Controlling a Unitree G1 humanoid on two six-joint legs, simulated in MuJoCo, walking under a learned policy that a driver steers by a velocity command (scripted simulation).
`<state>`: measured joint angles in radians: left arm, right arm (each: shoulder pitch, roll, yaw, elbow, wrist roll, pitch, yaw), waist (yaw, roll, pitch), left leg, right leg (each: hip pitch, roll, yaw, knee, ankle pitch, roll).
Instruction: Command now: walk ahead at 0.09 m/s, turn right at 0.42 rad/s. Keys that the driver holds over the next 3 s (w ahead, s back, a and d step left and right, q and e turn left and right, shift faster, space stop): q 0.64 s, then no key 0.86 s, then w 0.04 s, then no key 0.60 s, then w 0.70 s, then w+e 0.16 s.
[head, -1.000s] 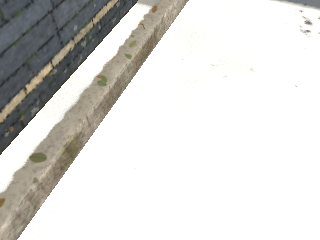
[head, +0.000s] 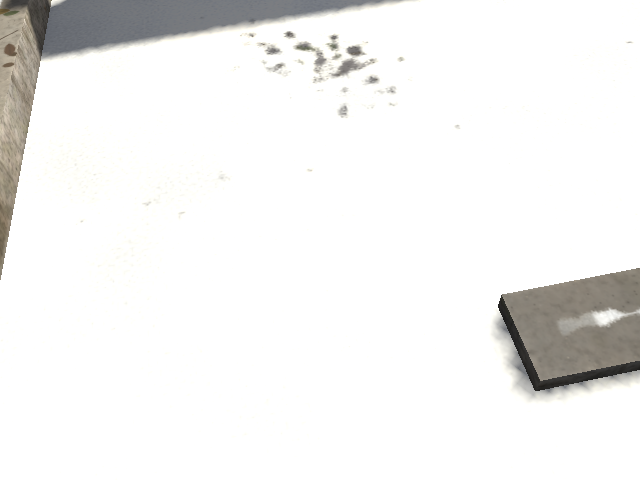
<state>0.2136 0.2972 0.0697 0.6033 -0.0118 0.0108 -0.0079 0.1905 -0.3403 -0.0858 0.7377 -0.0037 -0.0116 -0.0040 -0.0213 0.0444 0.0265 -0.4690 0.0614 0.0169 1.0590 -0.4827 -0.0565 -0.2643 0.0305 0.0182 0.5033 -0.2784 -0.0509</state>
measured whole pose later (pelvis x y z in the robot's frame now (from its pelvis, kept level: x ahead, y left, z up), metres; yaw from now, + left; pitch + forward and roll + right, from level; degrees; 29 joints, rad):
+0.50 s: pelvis +0.07 +0.01 +0.00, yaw +8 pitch +2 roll -1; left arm 0.12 0.31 0.07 0.70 0.00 0.03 0.03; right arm 0.18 -0.31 -0.06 0.68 0.01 0.01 -0.01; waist -0.02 -0.02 0.06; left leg -0.33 -0.03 -0.05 0.49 -0.19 0.04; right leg -0.44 0.04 0.05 1.01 -0.52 0.06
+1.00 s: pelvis +0.10 -0.03 +0.00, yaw +19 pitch +0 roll +0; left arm 0.19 0.23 0.04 0.74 0.00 0.00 0.02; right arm 0.17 -0.28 -0.06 0.69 0.01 0.05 -0.02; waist 0.02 0.03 0.04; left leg -0.25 0.01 -0.06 0.57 -0.32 -0.08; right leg -0.24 0.01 0.01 0.49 -0.26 -0.01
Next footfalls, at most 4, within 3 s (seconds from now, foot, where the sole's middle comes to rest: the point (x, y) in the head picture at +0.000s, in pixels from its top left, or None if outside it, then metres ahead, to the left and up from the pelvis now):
0.32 left None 0.14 0.12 -0.78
0.70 right None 0.17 -0.13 -0.78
1.02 left None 0.07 0.11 -0.78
2.84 left None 0.45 0.23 -0.78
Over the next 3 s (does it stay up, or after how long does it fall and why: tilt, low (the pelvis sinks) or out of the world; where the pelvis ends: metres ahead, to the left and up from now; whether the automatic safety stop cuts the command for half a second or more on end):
stays up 0.39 0.12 0.00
